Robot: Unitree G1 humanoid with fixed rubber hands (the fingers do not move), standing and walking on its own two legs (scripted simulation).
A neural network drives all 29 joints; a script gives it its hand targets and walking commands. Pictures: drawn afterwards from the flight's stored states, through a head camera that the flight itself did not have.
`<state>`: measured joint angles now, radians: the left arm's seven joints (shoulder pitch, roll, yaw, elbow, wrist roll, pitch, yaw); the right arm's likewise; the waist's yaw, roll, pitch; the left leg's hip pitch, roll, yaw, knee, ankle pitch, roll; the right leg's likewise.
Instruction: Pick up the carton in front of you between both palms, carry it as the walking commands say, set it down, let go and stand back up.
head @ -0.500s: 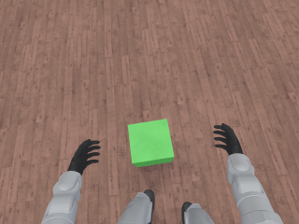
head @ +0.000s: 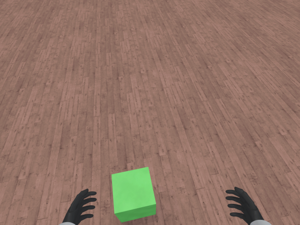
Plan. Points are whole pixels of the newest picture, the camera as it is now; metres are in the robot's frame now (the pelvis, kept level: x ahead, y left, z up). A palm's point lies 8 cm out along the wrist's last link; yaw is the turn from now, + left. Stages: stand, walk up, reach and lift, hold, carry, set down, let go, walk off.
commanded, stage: let go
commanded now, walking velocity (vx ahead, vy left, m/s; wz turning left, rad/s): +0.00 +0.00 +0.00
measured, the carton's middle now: (134, 195) +0.39 +0.13 -0.65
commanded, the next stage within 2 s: stand in 0.34 s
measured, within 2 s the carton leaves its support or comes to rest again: neither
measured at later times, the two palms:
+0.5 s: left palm out of the picture +0.12 +0.29 -0.09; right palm out of the picture +0.12 -0.23 -0.09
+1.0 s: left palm out of the picture +0.07 +0.31 -0.13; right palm (229, 222) +0.16 -0.19 -0.13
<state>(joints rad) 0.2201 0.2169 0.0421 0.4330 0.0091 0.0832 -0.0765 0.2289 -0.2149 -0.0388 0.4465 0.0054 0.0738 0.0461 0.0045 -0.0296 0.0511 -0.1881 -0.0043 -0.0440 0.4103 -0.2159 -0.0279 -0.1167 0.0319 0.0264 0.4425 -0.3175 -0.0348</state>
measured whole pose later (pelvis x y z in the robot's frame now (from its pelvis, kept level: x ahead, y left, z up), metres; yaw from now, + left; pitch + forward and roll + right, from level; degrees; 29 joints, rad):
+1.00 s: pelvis +0.04 +0.04 -0.03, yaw +7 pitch +4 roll +0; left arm 0.37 0.27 0.00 0.67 0.02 0.01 0.06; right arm 0.31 -0.24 0.00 0.73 -0.02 -0.02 -0.02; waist 0.03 -0.02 -0.08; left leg -0.38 -0.10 -0.12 0.72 -0.41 0.04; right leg -0.21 -0.05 -0.07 0.64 -0.50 0.02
